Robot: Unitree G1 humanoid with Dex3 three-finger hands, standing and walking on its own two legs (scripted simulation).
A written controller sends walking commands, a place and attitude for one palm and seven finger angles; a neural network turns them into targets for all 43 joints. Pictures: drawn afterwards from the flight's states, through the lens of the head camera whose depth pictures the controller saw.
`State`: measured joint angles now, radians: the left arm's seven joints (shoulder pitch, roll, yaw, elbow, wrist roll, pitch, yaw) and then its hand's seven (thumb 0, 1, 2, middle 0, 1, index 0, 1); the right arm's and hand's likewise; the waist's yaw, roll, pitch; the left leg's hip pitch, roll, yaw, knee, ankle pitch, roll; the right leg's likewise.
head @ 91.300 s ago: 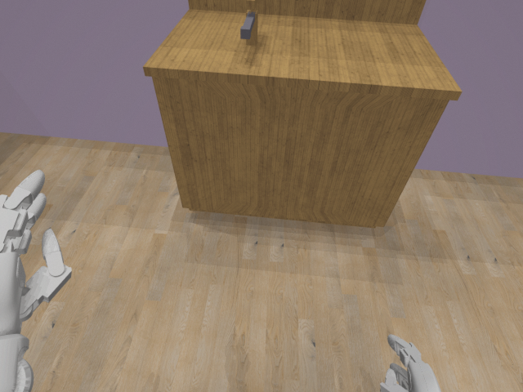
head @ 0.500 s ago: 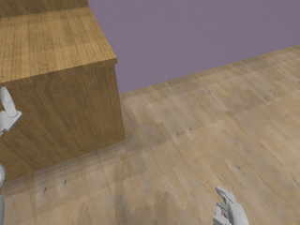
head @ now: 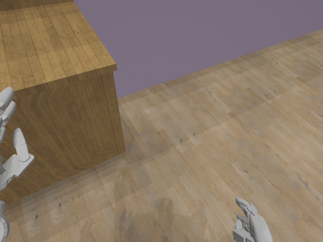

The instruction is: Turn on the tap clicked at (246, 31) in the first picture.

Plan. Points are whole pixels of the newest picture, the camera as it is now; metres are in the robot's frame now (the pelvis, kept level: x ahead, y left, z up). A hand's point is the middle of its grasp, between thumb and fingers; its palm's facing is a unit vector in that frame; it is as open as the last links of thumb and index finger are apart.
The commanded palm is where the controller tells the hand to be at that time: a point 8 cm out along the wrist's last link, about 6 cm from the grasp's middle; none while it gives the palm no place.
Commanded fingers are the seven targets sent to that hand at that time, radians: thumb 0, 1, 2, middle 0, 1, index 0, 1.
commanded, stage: come to a stop and stand still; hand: left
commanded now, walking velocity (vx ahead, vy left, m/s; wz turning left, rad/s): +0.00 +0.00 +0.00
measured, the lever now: out of the picture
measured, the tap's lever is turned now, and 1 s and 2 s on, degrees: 73 73 73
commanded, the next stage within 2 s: look again from close up in 0.10 s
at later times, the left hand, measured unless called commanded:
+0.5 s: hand (38, 160) +0.22 +0.24 +0.16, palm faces +0.42 -0.83 -0.37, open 7.4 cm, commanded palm +0.16 +0.27 +0.18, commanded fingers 0.00 0.90 0.90 -0.20 -0.30 -0.20 -0.30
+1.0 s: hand (42, 165) +0.21 +0.23 +0.16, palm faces +0.43 -0.83 -0.35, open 7.4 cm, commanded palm +0.15 +0.26 +0.18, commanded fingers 0.00 0.90 0.90 -0.20 -0.30 -0.20 -0.30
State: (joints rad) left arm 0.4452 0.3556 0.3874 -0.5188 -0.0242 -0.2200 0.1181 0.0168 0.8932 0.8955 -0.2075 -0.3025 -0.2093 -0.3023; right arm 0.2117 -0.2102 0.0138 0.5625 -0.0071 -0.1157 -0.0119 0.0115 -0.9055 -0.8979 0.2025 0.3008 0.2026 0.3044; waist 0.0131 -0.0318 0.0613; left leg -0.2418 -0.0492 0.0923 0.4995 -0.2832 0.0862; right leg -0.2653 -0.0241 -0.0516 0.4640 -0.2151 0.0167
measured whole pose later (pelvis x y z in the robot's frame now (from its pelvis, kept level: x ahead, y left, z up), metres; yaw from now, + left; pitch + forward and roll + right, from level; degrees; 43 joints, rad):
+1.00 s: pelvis +0.00 -0.03 +0.01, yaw +1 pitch +1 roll -1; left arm 0.45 0.32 0.33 -0.45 -0.04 -0.16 0.14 0.02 0.89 0.90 -0.21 -0.30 -0.21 -0.30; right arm 0.24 -0.20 0.03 0.55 0.00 -0.07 -0.06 0.01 -0.90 -0.90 0.20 0.30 0.20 0.30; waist 0.01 0.01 -0.01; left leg -0.21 -0.02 0.06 0.45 -0.25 0.06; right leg -0.22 0.01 -0.08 0.39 -0.18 -0.01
